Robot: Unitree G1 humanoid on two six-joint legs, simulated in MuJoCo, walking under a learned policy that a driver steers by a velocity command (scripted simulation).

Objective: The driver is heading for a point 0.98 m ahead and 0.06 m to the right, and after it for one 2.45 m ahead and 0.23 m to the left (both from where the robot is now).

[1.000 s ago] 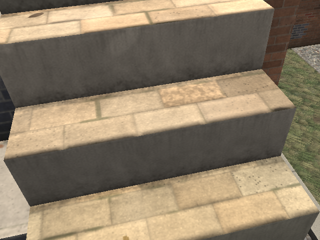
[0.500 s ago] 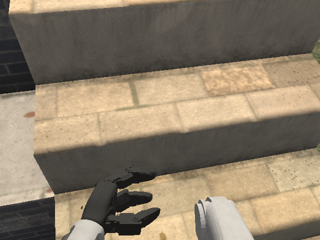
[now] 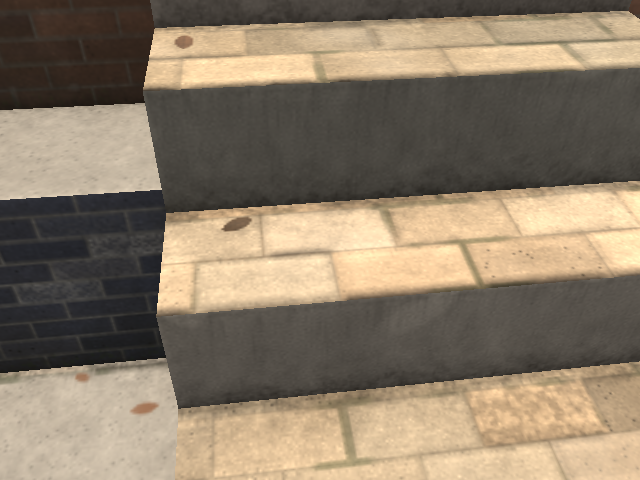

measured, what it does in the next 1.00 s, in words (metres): climbs: left foot, then right foot 0.04 m higher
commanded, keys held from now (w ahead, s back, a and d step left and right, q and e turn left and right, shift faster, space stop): w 1.00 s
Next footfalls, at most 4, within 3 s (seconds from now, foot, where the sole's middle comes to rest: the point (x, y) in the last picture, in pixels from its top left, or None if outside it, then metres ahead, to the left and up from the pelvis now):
0.10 left None -0.03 0.15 -0.78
0.36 right None -0.01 -0.04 -0.74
0.54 left None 0.02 0.11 -0.59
0.86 right None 0.25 -0.08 -0.57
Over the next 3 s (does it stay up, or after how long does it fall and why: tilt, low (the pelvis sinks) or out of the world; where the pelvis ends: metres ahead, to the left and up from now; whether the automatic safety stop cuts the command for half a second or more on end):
stays up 0.72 -0.11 0.66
